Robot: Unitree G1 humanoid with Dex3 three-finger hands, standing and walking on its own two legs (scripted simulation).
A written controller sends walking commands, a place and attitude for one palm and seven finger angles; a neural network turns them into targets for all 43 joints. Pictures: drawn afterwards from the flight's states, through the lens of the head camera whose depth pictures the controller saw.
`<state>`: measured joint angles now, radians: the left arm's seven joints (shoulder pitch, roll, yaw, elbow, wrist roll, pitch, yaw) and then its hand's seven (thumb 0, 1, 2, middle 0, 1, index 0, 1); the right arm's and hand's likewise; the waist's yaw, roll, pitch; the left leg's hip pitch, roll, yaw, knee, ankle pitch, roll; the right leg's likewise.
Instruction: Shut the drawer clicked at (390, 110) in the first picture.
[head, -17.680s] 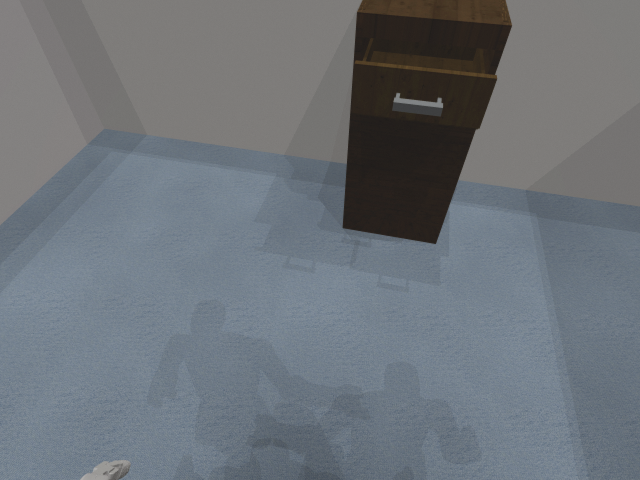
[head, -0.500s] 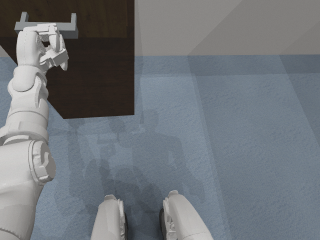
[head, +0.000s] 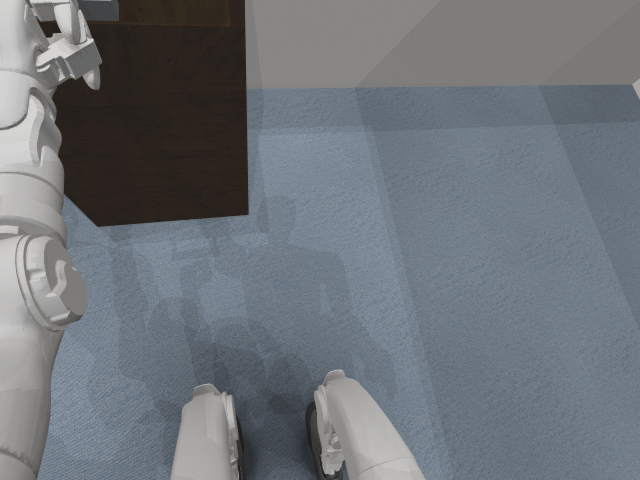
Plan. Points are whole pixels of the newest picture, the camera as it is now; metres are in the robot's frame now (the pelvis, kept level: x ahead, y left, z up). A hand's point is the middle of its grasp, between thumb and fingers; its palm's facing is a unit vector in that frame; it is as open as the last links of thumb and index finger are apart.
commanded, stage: push the drawer shut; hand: left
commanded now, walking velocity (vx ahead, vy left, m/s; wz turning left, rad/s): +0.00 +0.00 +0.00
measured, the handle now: out of the picture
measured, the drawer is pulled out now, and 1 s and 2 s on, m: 0.00 0.00 0.00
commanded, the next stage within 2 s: pull the fist back off the drawer in 0.46 s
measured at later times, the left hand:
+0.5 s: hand (78, 39) +0.59 +0.18 +0.08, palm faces -0.01 -1.00 -0.04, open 3.3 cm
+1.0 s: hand (78, 39) +0.59 +0.18 +0.08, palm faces -0.01 -1.00 -0.02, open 3.4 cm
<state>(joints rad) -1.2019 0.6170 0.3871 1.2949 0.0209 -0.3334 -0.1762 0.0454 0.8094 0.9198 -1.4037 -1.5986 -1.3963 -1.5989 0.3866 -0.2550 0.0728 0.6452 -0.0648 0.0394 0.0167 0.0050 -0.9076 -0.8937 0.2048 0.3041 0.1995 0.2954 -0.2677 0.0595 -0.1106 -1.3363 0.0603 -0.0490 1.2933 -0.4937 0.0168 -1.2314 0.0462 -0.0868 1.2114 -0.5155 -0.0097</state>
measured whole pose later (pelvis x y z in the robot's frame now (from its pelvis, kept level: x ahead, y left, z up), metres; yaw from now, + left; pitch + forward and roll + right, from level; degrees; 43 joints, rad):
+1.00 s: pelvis -0.02 +0.01 -0.01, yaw -1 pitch +32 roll -8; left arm -1.31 0.70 0.36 1.32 0.05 -0.26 -0.19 0.08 0.70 0.92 -1.40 -1.60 -1.40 -1.60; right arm 0.43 -0.25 0.11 0.65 -0.07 -0.02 0.02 0.01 -0.91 -0.89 0.21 0.30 0.20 0.30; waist -0.31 0.06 -0.10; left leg -1.42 0.06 -0.06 1.32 -0.46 0.03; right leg -1.30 0.05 -0.10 1.22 -0.48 0.00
